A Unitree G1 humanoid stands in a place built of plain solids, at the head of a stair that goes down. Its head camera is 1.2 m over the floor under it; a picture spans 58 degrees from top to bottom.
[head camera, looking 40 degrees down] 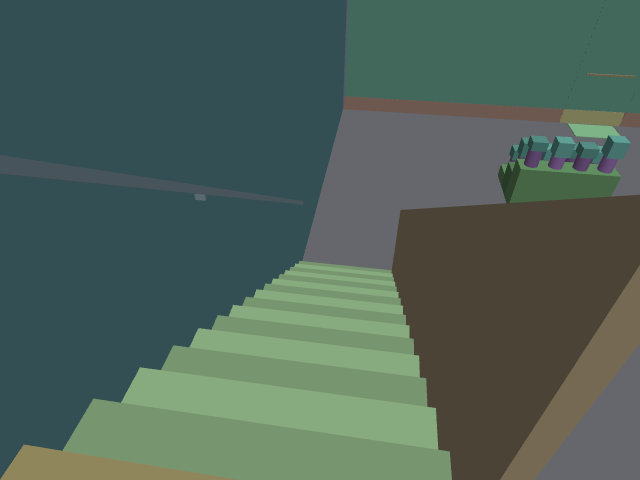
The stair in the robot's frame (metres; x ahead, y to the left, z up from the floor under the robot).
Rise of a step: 0.18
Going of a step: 0.24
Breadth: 1.20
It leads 9 degrees to the right of straight ahead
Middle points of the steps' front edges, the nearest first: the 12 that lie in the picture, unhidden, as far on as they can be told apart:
0.70 0.19 -0.18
0.95 0.15 -0.35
1.19 0.11 -0.53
1.43 0.08 -0.71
1.67 0.04 -0.88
1.91 0.00 -1.06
2.15 -0.03 -1.24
2.39 -0.07 -1.42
2.63 -0.10 -1.59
2.88 -0.14 -1.77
3.12 -0.18 -1.95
3.36 -0.21 -2.12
